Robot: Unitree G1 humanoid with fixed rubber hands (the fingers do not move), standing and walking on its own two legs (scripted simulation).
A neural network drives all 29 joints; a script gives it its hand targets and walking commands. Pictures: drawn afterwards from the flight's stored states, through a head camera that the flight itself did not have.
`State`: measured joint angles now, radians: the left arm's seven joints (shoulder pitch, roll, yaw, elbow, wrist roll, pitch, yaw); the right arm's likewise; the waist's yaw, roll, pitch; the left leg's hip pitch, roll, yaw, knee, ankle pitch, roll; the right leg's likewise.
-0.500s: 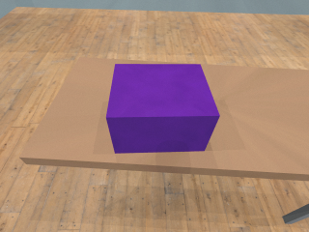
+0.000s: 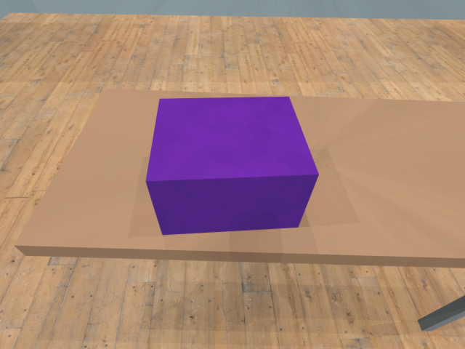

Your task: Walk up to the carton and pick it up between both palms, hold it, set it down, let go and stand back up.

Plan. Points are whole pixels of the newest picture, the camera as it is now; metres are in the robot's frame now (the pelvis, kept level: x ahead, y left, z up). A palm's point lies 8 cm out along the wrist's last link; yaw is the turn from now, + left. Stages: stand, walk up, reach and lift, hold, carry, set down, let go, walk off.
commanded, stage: walk up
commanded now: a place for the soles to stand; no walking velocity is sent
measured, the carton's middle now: (228, 162) +0.49 +0.01 +0.03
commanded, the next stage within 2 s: reach and lift in 0.12 s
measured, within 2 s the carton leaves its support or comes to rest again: neither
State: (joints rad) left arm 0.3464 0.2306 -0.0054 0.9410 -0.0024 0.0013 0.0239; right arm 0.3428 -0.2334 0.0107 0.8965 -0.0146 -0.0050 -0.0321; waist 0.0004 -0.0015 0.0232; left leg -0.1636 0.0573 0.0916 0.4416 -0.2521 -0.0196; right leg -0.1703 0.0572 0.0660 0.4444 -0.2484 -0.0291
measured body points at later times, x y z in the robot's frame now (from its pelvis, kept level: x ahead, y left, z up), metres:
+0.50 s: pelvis -0.02 +0.00 -0.01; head -0.01 +0.02 +0.44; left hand +0.17 +0.24 -0.09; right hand +0.16 -0.25 -0.10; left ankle -0.01 +0.13 -0.74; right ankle -0.01 -0.10 -0.74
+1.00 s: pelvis +0.00 +0.01 +0.01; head -0.01 +0.02 +0.46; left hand +0.18 +0.25 -0.05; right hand +0.16 -0.25 -0.05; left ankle -0.01 +0.13 -0.74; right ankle -0.01 -0.10 -0.74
